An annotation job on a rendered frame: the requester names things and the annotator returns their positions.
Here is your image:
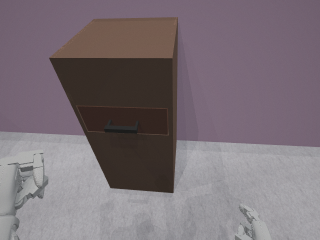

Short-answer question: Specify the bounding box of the drawer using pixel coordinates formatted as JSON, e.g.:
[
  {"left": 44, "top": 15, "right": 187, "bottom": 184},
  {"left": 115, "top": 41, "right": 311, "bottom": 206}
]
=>
[{"left": 77, "top": 105, "right": 169, "bottom": 135}]

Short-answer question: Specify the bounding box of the handle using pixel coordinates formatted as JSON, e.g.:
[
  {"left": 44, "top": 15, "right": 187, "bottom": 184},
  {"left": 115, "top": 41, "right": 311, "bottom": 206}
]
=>
[{"left": 104, "top": 119, "right": 139, "bottom": 134}]

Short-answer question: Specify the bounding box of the left robot hand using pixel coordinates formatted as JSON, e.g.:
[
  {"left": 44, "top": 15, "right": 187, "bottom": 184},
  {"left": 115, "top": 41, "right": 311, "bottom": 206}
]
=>
[{"left": 0, "top": 149, "right": 49, "bottom": 216}]

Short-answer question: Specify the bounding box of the right robot hand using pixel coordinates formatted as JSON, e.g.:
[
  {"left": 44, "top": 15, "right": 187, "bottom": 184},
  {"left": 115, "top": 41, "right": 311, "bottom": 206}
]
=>
[{"left": 235, "top": 203, "right": 273, "bottom": 240}]

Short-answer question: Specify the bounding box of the left robot forearm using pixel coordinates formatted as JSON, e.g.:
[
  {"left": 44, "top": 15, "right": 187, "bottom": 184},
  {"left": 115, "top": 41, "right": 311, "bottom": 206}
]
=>
[{"left": 0, "top": 215, "right": 20, "bottom": 240}]

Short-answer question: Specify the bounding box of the cabinet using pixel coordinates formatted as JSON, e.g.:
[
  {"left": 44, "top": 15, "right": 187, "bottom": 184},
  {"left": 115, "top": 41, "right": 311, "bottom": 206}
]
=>
[{"left": 49, "top": 17, "right": 178, "bottom": 193}]

